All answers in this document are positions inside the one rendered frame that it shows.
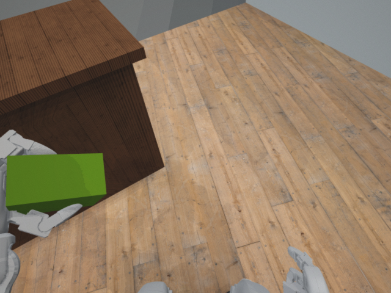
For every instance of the robot right thigh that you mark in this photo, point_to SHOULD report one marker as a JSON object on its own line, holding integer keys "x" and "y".
{"x": 248, "y": 287}

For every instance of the sponge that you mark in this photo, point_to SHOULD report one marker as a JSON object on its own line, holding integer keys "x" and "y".
{"x": 51, "y": 182}

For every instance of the table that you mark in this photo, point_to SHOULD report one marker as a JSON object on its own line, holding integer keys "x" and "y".
{"x": 67, "y": 81}

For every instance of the robot left hand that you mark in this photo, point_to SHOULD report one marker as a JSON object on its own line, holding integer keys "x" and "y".
{"x": 34, "y": 222}

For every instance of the left robot forearm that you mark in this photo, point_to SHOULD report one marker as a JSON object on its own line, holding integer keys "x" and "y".
{"x": 9, "y": 263}

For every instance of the robot right hand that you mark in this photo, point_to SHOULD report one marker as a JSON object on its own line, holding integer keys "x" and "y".
{"x": 311, "y": 279}

